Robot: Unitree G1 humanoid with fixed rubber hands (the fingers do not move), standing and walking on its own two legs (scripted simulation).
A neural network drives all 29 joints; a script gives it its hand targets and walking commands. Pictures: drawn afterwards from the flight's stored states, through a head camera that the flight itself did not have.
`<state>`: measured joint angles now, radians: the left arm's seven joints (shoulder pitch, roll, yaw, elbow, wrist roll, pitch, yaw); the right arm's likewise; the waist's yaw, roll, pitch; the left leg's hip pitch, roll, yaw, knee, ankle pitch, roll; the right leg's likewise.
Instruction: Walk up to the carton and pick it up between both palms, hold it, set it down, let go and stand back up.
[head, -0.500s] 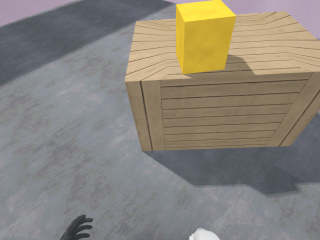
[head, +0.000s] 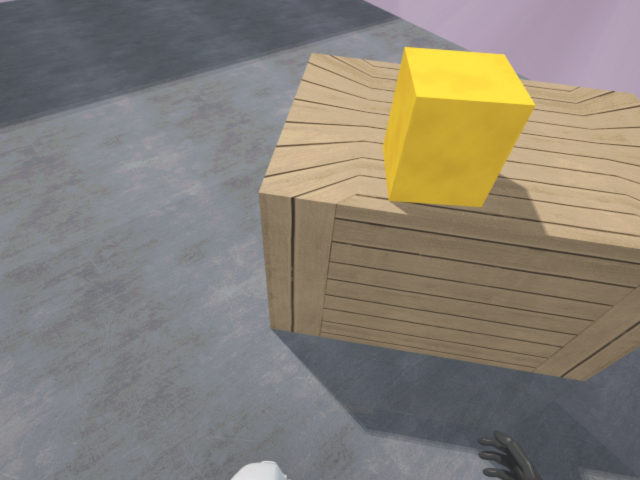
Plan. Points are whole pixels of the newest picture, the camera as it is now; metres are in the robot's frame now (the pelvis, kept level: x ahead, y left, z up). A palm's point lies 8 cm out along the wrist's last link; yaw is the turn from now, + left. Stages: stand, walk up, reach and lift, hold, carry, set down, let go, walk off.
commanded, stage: walk up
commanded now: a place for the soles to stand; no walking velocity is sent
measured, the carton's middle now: (444, 130) +0.81 -0.17 +0.01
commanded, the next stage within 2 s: none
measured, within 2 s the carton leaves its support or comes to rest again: neither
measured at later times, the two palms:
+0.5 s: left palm (243, 361) +0.29 +0.15 -0.09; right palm out of the picture +0.15 -0.37 -0.11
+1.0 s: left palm (257, 385) +0.26 +0.13 -0.12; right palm (601, 395) +0.30 -0.38 -0.08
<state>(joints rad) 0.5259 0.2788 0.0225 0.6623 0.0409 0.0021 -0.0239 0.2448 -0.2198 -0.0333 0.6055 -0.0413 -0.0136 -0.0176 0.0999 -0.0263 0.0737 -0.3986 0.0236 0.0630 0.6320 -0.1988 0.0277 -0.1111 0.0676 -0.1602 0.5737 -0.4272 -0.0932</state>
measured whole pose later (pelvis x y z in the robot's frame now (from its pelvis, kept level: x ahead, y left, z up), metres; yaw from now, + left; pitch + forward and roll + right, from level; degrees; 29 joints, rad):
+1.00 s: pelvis +0.18 -0.12 +0.00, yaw +0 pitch -3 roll +0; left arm 0.31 0.28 0.00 0.63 0.00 0.03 0.00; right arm 0.25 -0.25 -0.01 0.63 0.00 0.02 0.00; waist 0.03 -0.05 0.11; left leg -0.35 0.01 0.03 0.67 -0.28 0.03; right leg -0.34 -0.04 -0.10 0.69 -0.37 -0.01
